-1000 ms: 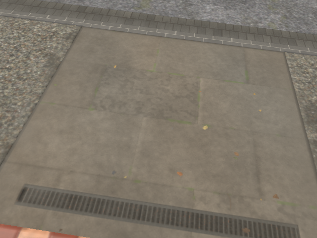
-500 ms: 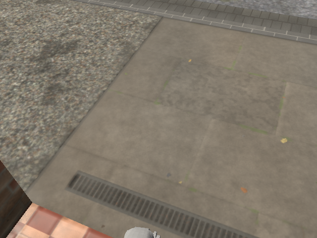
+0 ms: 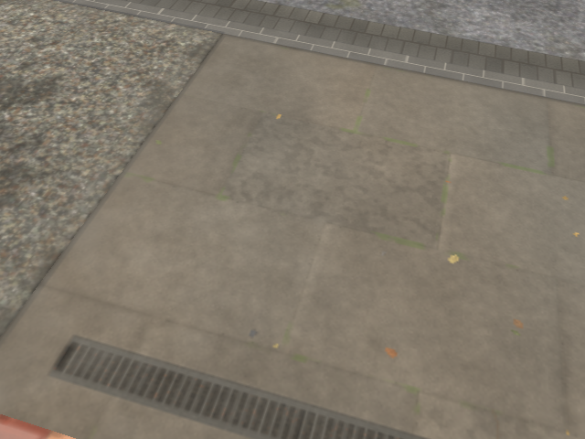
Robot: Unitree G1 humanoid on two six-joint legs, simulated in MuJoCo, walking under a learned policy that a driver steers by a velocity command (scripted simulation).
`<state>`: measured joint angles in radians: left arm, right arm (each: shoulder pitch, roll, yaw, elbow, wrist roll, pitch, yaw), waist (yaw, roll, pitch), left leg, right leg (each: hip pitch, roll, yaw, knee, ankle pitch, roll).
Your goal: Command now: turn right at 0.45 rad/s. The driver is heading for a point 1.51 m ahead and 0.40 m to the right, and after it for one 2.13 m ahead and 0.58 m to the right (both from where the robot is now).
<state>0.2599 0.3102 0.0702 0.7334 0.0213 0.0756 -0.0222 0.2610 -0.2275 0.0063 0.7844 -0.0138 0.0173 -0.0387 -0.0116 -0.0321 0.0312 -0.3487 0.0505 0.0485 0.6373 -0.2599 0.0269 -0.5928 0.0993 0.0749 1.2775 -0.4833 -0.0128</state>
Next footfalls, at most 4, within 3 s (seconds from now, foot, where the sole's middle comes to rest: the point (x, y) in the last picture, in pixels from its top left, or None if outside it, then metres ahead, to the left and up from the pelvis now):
0.32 right None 0.03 -0.15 -0.76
0.88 left None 0.11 0.07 -0.76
1.40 right None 0.22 -0.32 -0.96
1.92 left None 0.64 -0.28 -1.16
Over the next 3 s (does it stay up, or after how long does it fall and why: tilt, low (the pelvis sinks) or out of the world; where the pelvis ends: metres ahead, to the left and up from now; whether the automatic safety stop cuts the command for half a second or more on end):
stays up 0.97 -0.35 -0.39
